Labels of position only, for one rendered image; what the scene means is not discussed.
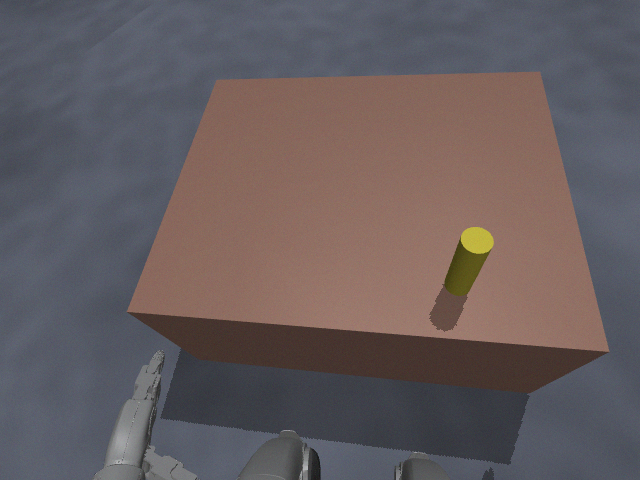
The left robot hand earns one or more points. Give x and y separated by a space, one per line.
131 436

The left robot arm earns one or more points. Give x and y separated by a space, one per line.
120 472

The can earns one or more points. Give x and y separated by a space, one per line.
472 250

